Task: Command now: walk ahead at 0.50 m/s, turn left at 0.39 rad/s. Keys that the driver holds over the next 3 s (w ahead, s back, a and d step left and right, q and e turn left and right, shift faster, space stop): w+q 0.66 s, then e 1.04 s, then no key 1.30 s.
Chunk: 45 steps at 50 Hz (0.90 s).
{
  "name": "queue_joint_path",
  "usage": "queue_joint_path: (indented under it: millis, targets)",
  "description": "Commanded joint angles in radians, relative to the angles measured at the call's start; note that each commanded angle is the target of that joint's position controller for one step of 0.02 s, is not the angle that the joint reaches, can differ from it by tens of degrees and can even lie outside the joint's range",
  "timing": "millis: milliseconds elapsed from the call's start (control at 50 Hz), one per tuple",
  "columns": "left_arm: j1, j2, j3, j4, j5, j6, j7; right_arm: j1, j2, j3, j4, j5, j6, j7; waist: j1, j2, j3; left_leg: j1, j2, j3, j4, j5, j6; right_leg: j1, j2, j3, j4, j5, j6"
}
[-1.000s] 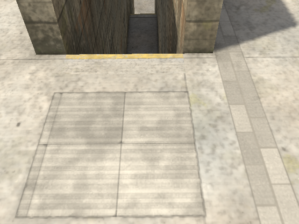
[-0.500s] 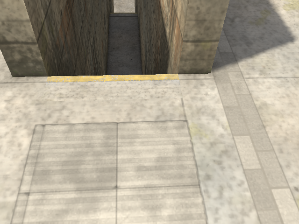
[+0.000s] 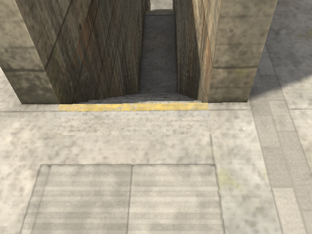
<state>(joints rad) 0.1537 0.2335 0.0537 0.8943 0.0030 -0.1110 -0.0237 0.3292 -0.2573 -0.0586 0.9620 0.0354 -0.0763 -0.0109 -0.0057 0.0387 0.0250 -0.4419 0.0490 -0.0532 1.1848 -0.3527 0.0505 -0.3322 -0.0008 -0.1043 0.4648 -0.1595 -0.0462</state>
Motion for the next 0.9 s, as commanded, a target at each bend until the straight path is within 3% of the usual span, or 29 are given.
queue_joint_path:
  millis: [20,80,120,200,300,320,360,380,400,420,440,460,480,500,520,540,560,600,660,740,800,860,880,900]
  targets:
    - [0.018,0.075,0.018,-0.012,0.01,-0.017,0.001,0.052,-0.032,-0.024,-0.05,0.001,0.019,-0.006,-0.008,-0.146,-0.041,-0.14,0.099,-0.051,0.014,0.1,0.01,0.13,-0.261,0.219,-0.318,0.04,-0.123]
    - [0.043,0.11,0.03,0.012,0.016,-0.022,0.015,-0.006,-0.036,-0.034,-0.085,-0.006,0.039,-0.01,-0.015,-0.109,0.002,-0.226,0.101,-0.068,-0.048,0.209,-0.001,0.133,-0.26,0.114,-0.344,0.151,-0.133]
    - [0.067,0.121,0.033,0.023,0.018,-0.017,0.028,-0.058,-0.037,-0.037,-0.108,-0.012,0.037,-0.004,-0.005,-0.096,0.015,-0.28,0.093,-0.076,-0.141,0.299,-0.01,0.173,-0.259,0.066,-0.347,0.19,-0.13]
    - [0.099,0.149,0.038,0.029,0.011,-0.005,0.045,-0.184,-0.019,-0.027,-0.154,-0.017,0.029,0.023,0.032,-0.078,0.044,-0.278,0.081,-0.002,-0.354,0.423,-0.012,0.233,-0.256,-0.024,-0.354,0.213,-0.112]
    - [0.18,0.176,0.051,0.053,-0.008,0.027,0.05,-0.329,-0.008,-0.014,-0.238,-0.014,0.029,0.056,0.08,-0.069,0.091,-0.334,0.066,0.076,-0.492,0.336,0.015,0.409,-0.308,-0.08,-0.291,0.294,-0.103]
    - [0.178,0.184,0.054,0.052,-0.013,0.034,0.05,-0.337,-0.013,-0.015,-0.252,-0.013,0.03,0.063,0.073,-0.077,0.088,-0.316,0.054,0.096,-0.508,0.292,0.027,0.432,-0.314,-0.093,-0.26,0.36,-0.095]
    - [0.147,0.213,0.062,0.039,-0.02,0.044,0.053,-0.304,-0.042,-0.028,-0.269,-0.012,0.034,0.07,0.032,-0.114,0.039,-0.193,-0.005,0.159,-0.521,0.195,0.061,0.449,-0.313,-0.127,-0.148,0.675,-0.073]
    - [0.132,0.228,0.066,0.033,-0.023,0.05,0.055,-0.242,-0.068,-0.042,-0.264,-0.011,0.037,0.071,-0.01,-0.135,-0.007,-0.094,-0.047,0.188,-0.52,0.147,0.082,0.447,-0.308,-0.139,-0.041,0.838,-0.062]
    - [0.108,0.237,0.067,0.026,-0.028,0.058,0.056,-0.116,-0.109,-0.066,-0.238,-0.006,0.037,0.069,-0.086,-0.132,-0.074,0.078,-0.094,0.206,-0.57,0.165,0.114,0.409,-0.285,-0.157,0.137,0.912,-0.042]
    - [0.102,0.229,0.062,0.016,-0.026,0.056,0.056,0.049,-0.182,-0.104,-0.194,-0.006,0.039,0.052,-0.166,-0.086,-0.162,0.362,-0.108,0.147,-0.639,0.222,0.155,0.251,-0.24,-0.164,0.391,0.759,0.001]
    - [0.16,0.105,0.027,-0.03,0.013,0.038,0.046,0.106,-0.301,-0.13,-0.177,-0.005,0.043,0.032,-0.104,0.166,-0.228,0.694,0.146,-0.3,-0.668,0.197,0.28,-0.168,-0.104,-0.145,0.766,-0.029,0.058]
    - [0.153,0.08,0.008,-0.066,-0.008,-0.011,0.03,0.105,-0.294,-0.113,-0.212,-0.017,0.024,0.039,-0.074,0.177,-0.387,0.849,0.301,-0.788,-0.861,0.057,0.418,-0.39,0.039,0.11,0.964,-0.449,0.067]
    - [0.014,0.152,0.028,-0.098,-0.05,-0.041,0.019,0.103,-0.212,-0.089,-0.206,-0.028,0.012,0.046,-0.122,0.065,-0.303,0.815,0.274,-0.684,-0.907,0.107,0.345,-0.497,-0.015,0.192,0.98,-0.37,0.037]
    - [-0.015,0.146,0.025,-0.109,-0.054,-0.053,0.018,0.047,-0.174,-0.078,-0.21,-0.023,0.003,0.045,-0.089,0.033,-0.198,0.683,0.237,-0.528,-0.896,0.19,0.303,-0.506,-0.058,0.184,0.906,-0.275,0.014]
    - [-0.005,0.144,0.029,-0.09,-0.03,-0.053,0.027,-0.037,-0.14,-0.067,-0.229,-0.019,0.0,0.045,-0.039,-0.039,-0.138,0.527,0.19,-0.409,-0.897,0.282,0.268,-0.436,-0.1,0.184,0.821,-0.21,0.016]
    - [0.017,0.158,0.04,-0.083,-0.015,-0.04,0.031,-0.091,-0.109,-0.056,-0.247,-0.023,-0.001,0.042,0.0,-0.031,-0.109,0.411,0.158,-0.333,-0.913,0.362,0.248,-0.358,-0.128,0.186,0.749,-0.171,0.024]
    - [0.032,0.16,0.045,-0.084,-0.011,-0.023,0.029,-0.109,-0.1,-0.05,-0.258,-0.028,-0.002,0.037,0.022,-0.019,-0.102,0.342,0.136,-0.306,-0.936,0.39,0.242,-0.3,-0.138,0.188,0.712,-0.149,0.034]
    - [0.027,0.132,0.043,-0.096,0.004,0.001,0.031,-0.093,-0.126,-0.055,-0.258,-0.023,-0.006,0.026,0.034,-0.02,-0.086,0.27,0.114,-0.257,-0.958,0.46,0.249,-0.276,-0.129,0.168,0.627,-0.107,0.067]
    - [-0.088,0.108,0.035,-0.138,0.011,0.01,0.036,-0.034,-0.158,-0.063,-0.249,-0.018,-0.005,0.005,0.003,-0.004,-0.047,0.236,0.084,-0.212,-0.969,0.466,0.231,-0.314,-0.097,0.154,0.427,0.045,0.101]
    - [-0.161,0.068,0.014,-0.145,0.006,-0.003,0.015,0.008,-0.119,-0.047,-0.218,-0.028,0.007,-0.009,-0.047,0.058,-0.044,0.221,0.033,-0.078,-0.915,0.628,0.147,-0.188,-0.039,0.098,0.148,0.325,0.081]
    - [-0.178,0.089,0.014,-0.15,0.001,-0.008,0.001,0.025,-0.11,-0.037,-0.191,-0.035,0.007,-0.01,-0.06,0.069,-0.043,0.298,0.078,-0.092,-0.872,0.637,0.129,-0.176,-0.03,0.106,0.084,0.348,0.042]
    - [-0.124,0.134,0.027,-0.14,0.005,-0.018,-0.015,-0.019,-0.127,-0.04,-0.183,-0.042,0.011,-0.014,-0.021,0.068,-0.067,0.39,0.119,-0.108,-0.759,0.74,0.111,-0.147,-0.014,0.108,0.05,0.215,-0.012]
    - [-0.051,0.15,0.034,-0.119,0.009,-0.021,-0.017,-0.05,-0.131,-0.04,-0.186,-0.037,0.015,-0.017,0.023,0.061,-0.095,0.399,0.096,-0.088,-0.671,0.816,0.091,-0.065,0.01,0.089,0.001,0.235,-0.033]
    - [0.024,0.196,0.05,-0.102,0.017,-0.024,-0.017,-0.05,-0.134,-0.04,-0.196,-0.039,0.018,-0.022,0.052,0.017,-0.149,0.378,0.034,-0.047,-0.516,0.782,0.051,0.062,-0.016,0.118,-0.015,0.466,-0.06]
